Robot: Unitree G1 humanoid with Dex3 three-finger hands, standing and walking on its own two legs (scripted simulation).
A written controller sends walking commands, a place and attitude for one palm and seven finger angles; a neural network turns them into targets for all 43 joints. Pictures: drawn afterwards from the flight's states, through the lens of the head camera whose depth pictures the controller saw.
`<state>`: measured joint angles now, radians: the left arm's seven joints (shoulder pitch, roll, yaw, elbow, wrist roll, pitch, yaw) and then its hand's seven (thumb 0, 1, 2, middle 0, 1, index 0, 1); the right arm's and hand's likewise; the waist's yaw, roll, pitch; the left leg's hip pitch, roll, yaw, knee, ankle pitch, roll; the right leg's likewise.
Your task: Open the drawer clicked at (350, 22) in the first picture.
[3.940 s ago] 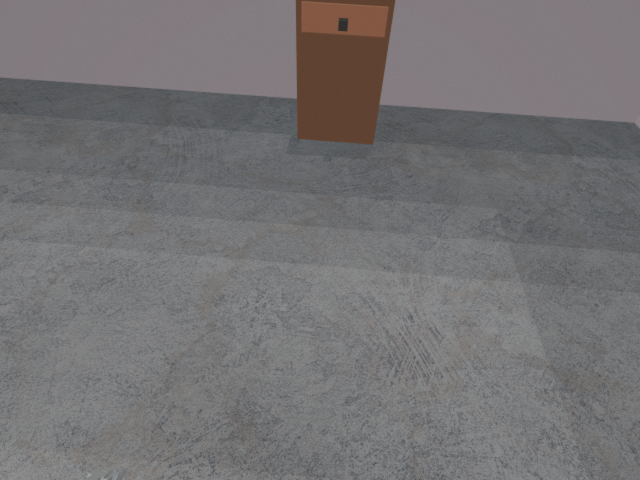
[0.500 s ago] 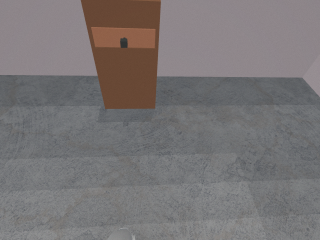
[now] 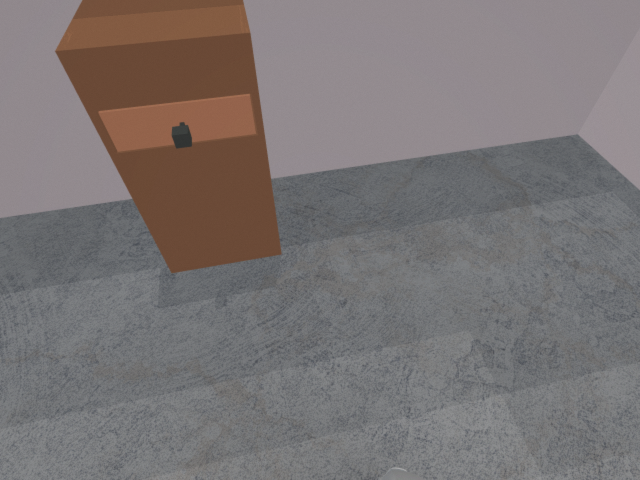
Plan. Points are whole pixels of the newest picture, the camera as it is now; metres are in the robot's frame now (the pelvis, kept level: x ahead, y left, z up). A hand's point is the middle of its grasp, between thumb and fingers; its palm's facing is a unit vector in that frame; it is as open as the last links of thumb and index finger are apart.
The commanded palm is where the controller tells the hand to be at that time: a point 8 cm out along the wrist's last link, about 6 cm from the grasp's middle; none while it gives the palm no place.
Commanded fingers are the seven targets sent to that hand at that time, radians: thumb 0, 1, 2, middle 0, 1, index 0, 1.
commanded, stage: walk to a spot facing it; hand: left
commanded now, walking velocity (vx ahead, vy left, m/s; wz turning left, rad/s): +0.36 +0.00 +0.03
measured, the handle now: (182, 132) +0.96 +0.38 -0.13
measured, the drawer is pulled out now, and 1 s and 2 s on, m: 0.00 0.00 0.00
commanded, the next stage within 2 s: turn to face it in 0.22 s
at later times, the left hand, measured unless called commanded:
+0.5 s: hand out of the picture +0.13 +0.18 -0.20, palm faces +0.20 -0.97 -0.14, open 7.3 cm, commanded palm none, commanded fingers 0.00 0.90 0.90 -0.20 -0.30 -0.20 -0.30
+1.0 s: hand (202, 429) +0.23 +0.19 -0.16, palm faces +0.27 -0.94 -0.21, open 7.3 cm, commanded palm none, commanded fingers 0.00 0.90 0.90 -0.20 -0.30 -0.20 -0.30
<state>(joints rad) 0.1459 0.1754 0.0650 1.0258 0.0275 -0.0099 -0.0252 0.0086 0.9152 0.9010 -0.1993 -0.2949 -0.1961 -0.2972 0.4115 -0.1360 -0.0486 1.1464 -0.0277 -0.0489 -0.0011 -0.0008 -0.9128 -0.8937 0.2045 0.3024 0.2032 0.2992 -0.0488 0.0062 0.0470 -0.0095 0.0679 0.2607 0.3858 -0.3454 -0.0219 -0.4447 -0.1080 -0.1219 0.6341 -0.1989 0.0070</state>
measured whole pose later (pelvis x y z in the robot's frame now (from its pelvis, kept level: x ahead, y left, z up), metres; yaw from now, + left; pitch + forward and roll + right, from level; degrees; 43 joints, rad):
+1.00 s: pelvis +0.26 +0.02 +0.01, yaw +12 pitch -1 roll +1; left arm 0.36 0.13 0.03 1.06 0.03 -0.04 0.02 0.00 0.92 0.90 -0.20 -0.30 -0.20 -0.30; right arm 0.29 -0.18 -0.06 1.07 -0.02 0.04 0.02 0.00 -0.92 -0.89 0.20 0.30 0.20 0.30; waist 0.01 0.02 -0.03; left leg -0.45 0.02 0.06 0.90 -0.33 0.01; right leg -0.14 -0.05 -0.11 0.43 -0.27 -0.01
